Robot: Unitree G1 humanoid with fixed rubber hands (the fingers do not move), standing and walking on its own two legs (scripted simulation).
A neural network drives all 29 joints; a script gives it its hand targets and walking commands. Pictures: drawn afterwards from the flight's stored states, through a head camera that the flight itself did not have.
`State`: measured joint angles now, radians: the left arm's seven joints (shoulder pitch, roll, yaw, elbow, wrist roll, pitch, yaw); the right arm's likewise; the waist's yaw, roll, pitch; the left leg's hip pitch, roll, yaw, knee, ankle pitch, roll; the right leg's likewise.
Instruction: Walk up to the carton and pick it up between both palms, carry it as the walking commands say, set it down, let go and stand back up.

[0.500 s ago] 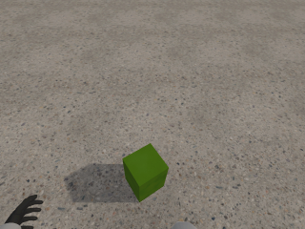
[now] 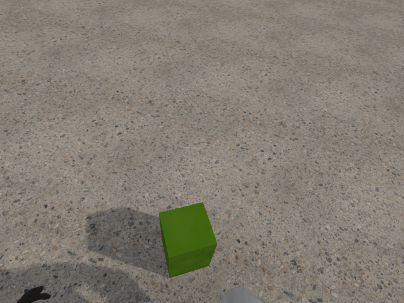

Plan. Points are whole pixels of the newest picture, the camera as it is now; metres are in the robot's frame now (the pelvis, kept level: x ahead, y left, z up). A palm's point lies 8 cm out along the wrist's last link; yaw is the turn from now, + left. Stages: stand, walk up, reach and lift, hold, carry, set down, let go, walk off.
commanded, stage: walk up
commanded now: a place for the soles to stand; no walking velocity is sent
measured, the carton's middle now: (185, 241) +0.45 +0.02 -0.60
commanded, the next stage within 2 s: reach and lift in 1.74 s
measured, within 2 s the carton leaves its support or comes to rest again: neither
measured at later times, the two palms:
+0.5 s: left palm out of the picture +0.05 +0.26 -0.07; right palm (381, 266) +0.22 -0.41 -0.09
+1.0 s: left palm out of the picture +0.04 +0.25 -0.08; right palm (351, 239) +0.28 -0.35 -0.07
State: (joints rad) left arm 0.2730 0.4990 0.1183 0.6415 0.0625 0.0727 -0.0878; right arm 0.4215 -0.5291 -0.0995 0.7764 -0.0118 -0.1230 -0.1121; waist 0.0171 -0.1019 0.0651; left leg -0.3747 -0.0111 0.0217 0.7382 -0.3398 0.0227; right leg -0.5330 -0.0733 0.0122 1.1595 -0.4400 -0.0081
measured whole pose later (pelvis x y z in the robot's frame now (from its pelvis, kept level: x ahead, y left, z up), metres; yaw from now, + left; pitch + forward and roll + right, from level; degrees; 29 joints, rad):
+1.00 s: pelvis +0.05 -0.09 +0.01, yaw +19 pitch -1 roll -1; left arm 0.15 0.44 0.01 0.91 0.00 -0.05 0.01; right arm 0.10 -0.43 -0.01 0.92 0.00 -0.01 0.01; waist 0.02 0.01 0.05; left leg -0.32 -0.01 -0.06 0.66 -0.32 0.00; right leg -0.28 -0.07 -0.07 0.63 -0.32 0.03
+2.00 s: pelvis +0.05 -0.11 +0.02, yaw +16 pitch +1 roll +0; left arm 0.05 0.34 0.22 0.59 0.08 0.17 -0.07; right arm 0.06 -0.29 -0.16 0.59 -0.07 0.19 0.06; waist 0.04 -0.01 0.19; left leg -0.34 0.02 -0.02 0.61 -0.29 -0.03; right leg -0.35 -0.04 -0.03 0.63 -0.30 0.02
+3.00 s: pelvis -0.01 -0.11 -0.08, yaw +14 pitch +38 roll +0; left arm -0.98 0.23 0.30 0.89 0.03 0.12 0.01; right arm -0.98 -0.19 -0.29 0.85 -0.06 0.14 -0.05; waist 0.03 -0.02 0.00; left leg -1.42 0.02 0.00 1.07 -0.31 -0.01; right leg -1.42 -0.03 0.02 1.05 -0.29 0.04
